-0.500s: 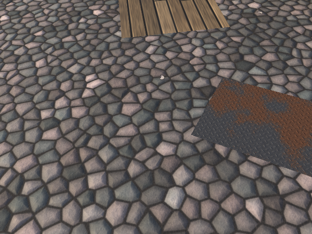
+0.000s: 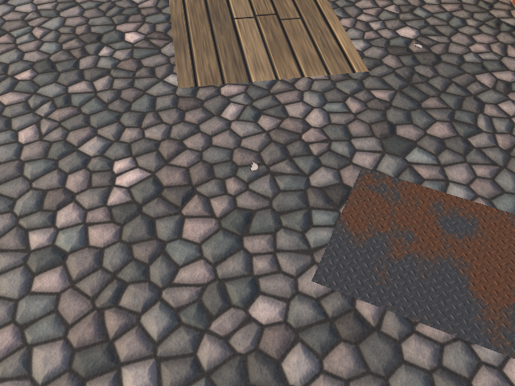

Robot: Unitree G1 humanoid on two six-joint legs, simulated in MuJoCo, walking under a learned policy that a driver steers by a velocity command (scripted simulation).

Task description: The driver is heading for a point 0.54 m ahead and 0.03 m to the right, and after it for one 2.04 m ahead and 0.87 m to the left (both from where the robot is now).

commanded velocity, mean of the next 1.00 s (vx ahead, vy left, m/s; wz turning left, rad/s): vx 0.98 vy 0.00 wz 0.42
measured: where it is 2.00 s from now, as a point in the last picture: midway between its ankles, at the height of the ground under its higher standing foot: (108, 125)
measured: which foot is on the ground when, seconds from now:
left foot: down 0.00-0.24, up 0.26-0.68, down 0.70-1.00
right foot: up 0.00-0.20, down 0.22-0.70, up 0.72-1.00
